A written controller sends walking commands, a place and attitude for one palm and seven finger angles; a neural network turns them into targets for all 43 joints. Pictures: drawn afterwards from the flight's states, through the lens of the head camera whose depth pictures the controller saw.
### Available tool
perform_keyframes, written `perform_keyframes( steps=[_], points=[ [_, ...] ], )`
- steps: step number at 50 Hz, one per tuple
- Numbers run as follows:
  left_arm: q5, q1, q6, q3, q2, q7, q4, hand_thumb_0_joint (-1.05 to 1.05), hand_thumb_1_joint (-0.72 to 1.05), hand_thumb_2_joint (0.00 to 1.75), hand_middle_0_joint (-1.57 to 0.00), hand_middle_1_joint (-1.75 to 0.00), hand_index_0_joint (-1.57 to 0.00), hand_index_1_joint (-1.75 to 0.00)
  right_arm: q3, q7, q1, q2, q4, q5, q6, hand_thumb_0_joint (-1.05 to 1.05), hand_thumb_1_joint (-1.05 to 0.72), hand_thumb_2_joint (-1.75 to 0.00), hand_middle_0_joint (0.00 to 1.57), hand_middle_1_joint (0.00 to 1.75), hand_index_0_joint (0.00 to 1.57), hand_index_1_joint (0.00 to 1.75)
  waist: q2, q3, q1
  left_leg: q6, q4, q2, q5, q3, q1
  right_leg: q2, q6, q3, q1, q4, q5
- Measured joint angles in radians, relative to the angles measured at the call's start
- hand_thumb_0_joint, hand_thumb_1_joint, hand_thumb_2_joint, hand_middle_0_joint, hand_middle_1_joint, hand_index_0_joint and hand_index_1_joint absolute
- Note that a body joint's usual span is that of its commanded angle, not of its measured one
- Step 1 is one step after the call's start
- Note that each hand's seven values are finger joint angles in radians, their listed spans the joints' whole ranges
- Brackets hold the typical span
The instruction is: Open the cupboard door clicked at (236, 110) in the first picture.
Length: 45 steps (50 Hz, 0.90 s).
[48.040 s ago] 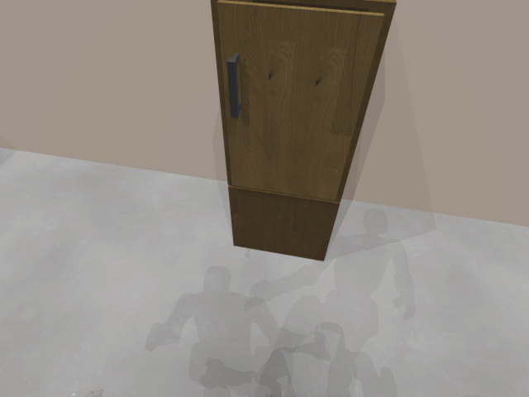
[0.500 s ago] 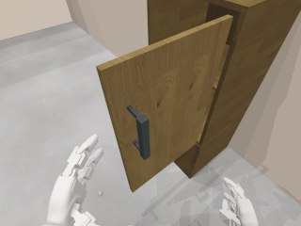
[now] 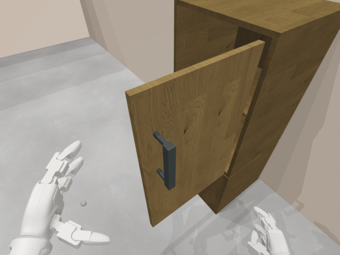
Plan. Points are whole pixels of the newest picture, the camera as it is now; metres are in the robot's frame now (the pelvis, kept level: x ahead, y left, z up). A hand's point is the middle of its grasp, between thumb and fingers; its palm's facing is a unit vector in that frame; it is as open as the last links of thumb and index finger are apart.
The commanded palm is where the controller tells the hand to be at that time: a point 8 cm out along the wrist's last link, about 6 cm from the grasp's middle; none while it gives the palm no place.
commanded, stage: draw the hand back to the body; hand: left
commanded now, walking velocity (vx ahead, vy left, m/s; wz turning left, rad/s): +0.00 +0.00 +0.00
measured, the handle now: (164, 161) +0.31 +0.06 +0.09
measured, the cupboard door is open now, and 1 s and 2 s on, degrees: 90 90 90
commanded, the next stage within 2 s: step back with the hand held close in 0.98 s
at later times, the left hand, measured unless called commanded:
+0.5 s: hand (46, 168) +0.21 +0.25 +0.18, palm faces +0.39 -0.83 -0.39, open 10.3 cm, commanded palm +0.16 +0.29 +0.20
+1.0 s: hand (45, 162) +0.21 +0.25 +0.19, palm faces +0.43 -0.81 -0.40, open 7.5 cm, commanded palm +0.16 +0.29 +0.20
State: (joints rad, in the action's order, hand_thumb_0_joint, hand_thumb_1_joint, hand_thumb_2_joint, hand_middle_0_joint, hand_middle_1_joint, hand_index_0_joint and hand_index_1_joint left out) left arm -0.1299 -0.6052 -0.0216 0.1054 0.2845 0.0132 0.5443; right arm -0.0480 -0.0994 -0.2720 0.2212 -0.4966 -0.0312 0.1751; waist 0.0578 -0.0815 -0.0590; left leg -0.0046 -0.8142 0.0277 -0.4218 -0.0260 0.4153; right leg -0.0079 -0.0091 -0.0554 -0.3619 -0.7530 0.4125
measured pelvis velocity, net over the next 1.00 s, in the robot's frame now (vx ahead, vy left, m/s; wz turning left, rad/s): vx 0.02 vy -0.01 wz -0.03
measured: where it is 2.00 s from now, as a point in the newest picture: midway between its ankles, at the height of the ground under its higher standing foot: outside the picture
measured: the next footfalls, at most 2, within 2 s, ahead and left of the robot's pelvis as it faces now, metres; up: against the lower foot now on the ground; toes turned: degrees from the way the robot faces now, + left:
none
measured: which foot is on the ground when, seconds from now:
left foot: down 0.00-1.00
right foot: down 0.00-1.00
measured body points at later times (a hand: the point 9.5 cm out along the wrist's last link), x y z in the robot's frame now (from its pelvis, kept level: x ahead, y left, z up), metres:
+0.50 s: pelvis +0.02 +0.01 +0.03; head +0.01 -0.01 +0.48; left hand +0.18 +0.29 +0.20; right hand +0.21 -0.20 -0.05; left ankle +0.00 +0.12 -0.71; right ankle -0.01 -0.13 -0.71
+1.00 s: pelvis +0.02 -0.01 +0.03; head +0.00 -0.03 +0.48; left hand +0.18 +0.29 +0.21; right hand +0.20 -0.23 -0.05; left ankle +0.00 +0.12 -0.71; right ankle -0.01 -0.13 -0.71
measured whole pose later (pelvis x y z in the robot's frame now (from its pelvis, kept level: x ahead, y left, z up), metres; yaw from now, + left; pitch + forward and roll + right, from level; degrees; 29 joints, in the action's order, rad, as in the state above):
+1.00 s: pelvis +0.02 -0.01 +0.03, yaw -2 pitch -5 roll +0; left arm -0.06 -0.47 -0.07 0.32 0.33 -0.12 0.41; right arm -0.01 -0.08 -0.19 0.22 -0.64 0.00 0.10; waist 0.06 0.02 -0.08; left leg -0.01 -0.43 0.03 -0.27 0.02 0.08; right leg 0.00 0.00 -0.02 -0.06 -0.40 0.27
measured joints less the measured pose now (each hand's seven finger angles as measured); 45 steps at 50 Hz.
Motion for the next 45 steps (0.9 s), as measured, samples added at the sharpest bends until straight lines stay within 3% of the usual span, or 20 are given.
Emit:
perform_keyframes(
  steps=[4, 10, 33, 45],
  points=[
    [0.057, -0.008, -0.003, 0.016, 0.006, -0.083, -0.01, -0.02, -0.28, 0.4, -0.16, -0.3, -0.16, -0.3, -0.002, -0.007, 0.015, -0.006, -0.015, 0.011, -0.017, 0.02, -0.9, -0.9, 0.2, 0.3, 0.2, 0.3, 0.001, 0.028, 0.001, 0.005, 0.073, -0.001, 0.029, 0.009, -0.067, 0.0, -0.002, 0.007, 0.065, 0.076, -0.033],
    [0.084, 0.008, -0.012, 0.037, 0.014, -0.124, -0.046, -0.01, -0.09, 0.48, -0.16, -0.3, -0.16, -0.3, -0.005, -0.008, 0.033, -0.007, -0.055, 0.023, -0.029, 0.02, -0.9, -0.9, 0.2, 0.3, 0.2, 0.3, -0.002, 0.064, -0.006, 0.011, 0.175, -0.01, 0.068, 0.024, -0.158, -0.009, -0.009, 0.019, 0.15, 0.172, -0.073],
    [0.071, 0.146, -0.033, 0.228, 0.061, -0.138, -0.117, 0.0, 0.69, 0.82, -0.2, -0.3, -0.2, -0.3, 0.02, 0.023, 0.085, -0.001, -0.124, 0.034, -0.076, 0.01, -0.9, -0.9, 0.21, 0.3, 0.2, 0.3, -0.003, 0.098, -0.023, 0.009, 0.361, -0.016, 0.134, 0.047, -0.318, -0.012, -0.009, 0.038, 0.292, 0.335, -0.133],
    [0.071, 0.128, -0.04, 0.208, 0.047, -0.128, -0.122, 0.01, 0.87, 0.89, -0.2, -0.3, -0.2, -0.3, 0.036, 0.024, 0.079, 0.006, -0.139, 0.033, -0.081, 0.01, -0.9, -0.9, 0.2, 0.3, 0.2, 0.3, 0.0, 0.104, -0.018, -0.002, 0.381, -0.004, 0.146, 0.045, -0.332, 0.0, 0.003, 0.037, 0.302, 0.348, -0.142]
  ],
)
